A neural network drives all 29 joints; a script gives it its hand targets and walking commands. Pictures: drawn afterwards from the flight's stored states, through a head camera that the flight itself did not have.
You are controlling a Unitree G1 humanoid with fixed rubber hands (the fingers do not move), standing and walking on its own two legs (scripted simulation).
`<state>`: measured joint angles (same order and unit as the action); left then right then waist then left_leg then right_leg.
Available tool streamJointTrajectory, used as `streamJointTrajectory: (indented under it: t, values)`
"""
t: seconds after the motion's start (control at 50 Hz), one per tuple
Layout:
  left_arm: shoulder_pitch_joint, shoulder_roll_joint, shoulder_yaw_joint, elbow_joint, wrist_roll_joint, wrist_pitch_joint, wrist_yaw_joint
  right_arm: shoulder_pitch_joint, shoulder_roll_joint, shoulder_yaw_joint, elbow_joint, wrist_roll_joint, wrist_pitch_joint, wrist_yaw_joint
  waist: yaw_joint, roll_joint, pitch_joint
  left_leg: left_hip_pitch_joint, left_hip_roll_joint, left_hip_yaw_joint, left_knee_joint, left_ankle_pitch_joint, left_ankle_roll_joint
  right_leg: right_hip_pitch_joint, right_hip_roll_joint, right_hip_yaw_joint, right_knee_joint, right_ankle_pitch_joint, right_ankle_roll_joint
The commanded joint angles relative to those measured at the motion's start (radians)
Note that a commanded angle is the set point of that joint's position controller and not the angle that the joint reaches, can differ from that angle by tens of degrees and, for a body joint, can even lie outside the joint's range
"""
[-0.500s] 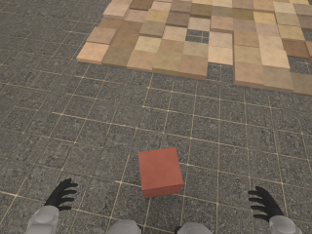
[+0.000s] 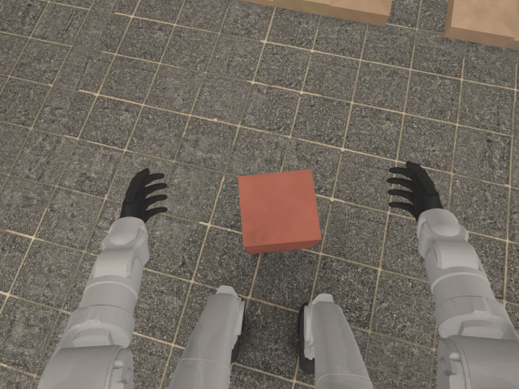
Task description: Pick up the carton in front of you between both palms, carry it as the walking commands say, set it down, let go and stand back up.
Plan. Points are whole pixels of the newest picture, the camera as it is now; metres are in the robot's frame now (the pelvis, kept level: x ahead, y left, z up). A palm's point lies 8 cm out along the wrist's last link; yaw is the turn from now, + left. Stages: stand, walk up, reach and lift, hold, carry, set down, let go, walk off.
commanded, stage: reach and lift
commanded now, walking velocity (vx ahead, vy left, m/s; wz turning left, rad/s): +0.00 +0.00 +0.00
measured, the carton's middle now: (277, 215) +0.44 +0.01 -0.56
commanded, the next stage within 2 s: none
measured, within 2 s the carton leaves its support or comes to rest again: neither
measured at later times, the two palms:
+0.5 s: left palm (184, 178) +0.43 +0.20 -0.18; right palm (376, 159) +0.49 -0.18 -0.18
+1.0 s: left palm (205, 210) +0.42 +0.21 -0.42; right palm (347, 199) +0.47 -0.17 -0.42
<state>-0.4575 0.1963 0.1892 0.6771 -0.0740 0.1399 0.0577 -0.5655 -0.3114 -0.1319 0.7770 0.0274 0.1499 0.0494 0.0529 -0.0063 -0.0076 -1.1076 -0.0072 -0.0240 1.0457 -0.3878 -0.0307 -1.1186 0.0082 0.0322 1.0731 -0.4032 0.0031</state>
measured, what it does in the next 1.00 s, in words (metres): lowers itself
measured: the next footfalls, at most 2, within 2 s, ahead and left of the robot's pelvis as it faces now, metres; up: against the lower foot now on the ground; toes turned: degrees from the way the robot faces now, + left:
none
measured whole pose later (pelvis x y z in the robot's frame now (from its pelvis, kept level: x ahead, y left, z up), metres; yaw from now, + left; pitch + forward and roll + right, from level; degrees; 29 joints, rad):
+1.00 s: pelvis -0.07 +0.00 -0.26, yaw +3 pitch +45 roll +3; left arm -1.13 0.20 0.23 0.87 -0.17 0.08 0.16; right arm -1.29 -0.42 -0.07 1.04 0.15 0.09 -0.03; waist 0.06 0.00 0.12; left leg -2.23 -0.05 -0.02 1.95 -0.51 -0.07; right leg -2.25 0.04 0.06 1.99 -0.53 0.02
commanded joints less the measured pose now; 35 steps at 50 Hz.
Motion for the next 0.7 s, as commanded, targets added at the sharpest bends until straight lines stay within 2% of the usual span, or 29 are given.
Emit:
streamJointTrajectory:
  t: [0.0,0.12,0.18,0.22,0.34,0.48,0.56,0.68]
  values:
    - [-0.257,0.119,0.052,-0.077,-0.009,-0.011,0.016,-0.310,-0.130,-0.035,-0.045,0.007,-0.008,-0.002,0.015,-0.055,-0.686,0.119,-0.044,0.066,-0.065,0.313,-0.030,0.384,0.034,-0.002,-0.062,0.369,0.019]
    - [-0.566,0.081,0.095,-0.022,-0.005,0.027,0.037,-0.654,-0.163,-0.051,0.073,-0.003,0.019,0.009,0.029,-0.059,-0.754,0.028,-0.046,0.096,-0.047,0.098,-0.042,0.227,0.037,-0.016,-0.068,0.094,0.017]
    - [-0.685,0.062,0.129,0.014,0.015,0.042,0.050,-0.795,-0.178,-0.066,0.133,-0.020,0.028,0.016,0.042,-0.068,-0.789,-0.003,-0.050,0.108,-0.026,0.044,-0.044,0.161,0.041,-0.024,-0.054,0.017,0.015]
    - [-0.727,0.053,0.157,0.031,0.037,0.045,0.059,-0.855,-0.186,-0.082,0.166,-0.044,0.031,0.018,0.050,-0.077,-0.838,-0.015,-0.051,0.116,-0.016,0.043,-0.044,0.147,0.044,-0.025,-0.047,0.013,0.015]
    - [-0.721,0.017,0.230,0.020,0.102,0.005,0.058,-0.875,-0.148,-0.124,0.194,-0.109,0.002,0.015,0.058,-0.102,-0.953,-0.074,-0.065,0.126,0.012,0.165,-0.045,0.163,0.054,-0.020,-0.003,0.173,0.019]
    - [-0.644,-0.025,0.268,0.057,0.142,-0.080,0.025,-0.783,-0.055,-0.148,0.183,-0.137,-0.064,-0.015,0.043,-0.109,-0.933,-0.320,-0.065,0.113,0.170,0.285,-0.051,-0.012,0.052,-0.002,0.167,0.365,0.024]
    - [-0.610,-0.023,0.250,0.090,0.117,-0.116,0.024,-0.731,-0.045,-0.131,0.160,-0.120,-0.091,-0.040,0.030,-0.109,-0.956,-0.442,-0.069,0.103,0.304,0.340,-0.054,-0.136,0.048,0.005,0.306,0.446,0.025]
    - [-0.627,0.036,0.147,0.043,0.007,-0.139,0.054,-0.755,-0.119,-0.035,0.065,-0.006,-0.116,-0.073,0.014,-0.117,-1.156,-0.466,-0.072,0.095,0.510,0.429,-0.056,-0.183,0.040,-0.010,0.520,0.524,0.028]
